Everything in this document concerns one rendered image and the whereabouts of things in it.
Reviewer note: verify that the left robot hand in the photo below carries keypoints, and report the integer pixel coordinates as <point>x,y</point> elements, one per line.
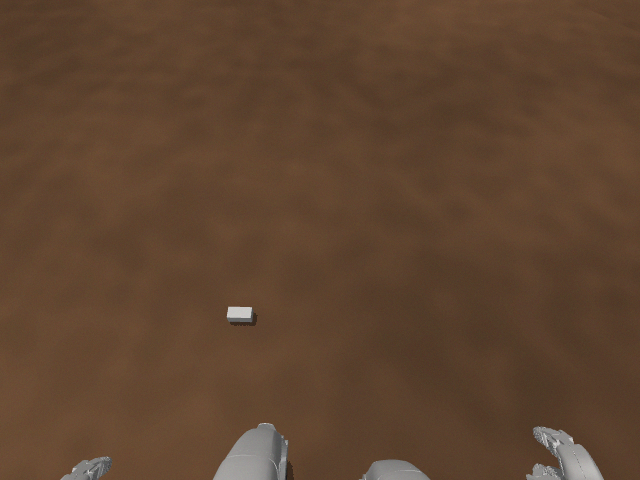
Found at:
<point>90,470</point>

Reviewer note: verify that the right robot hand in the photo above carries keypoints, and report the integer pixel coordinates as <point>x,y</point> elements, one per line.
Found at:
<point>574,460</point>

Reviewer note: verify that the small box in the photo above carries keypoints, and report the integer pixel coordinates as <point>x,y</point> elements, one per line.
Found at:
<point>240,314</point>

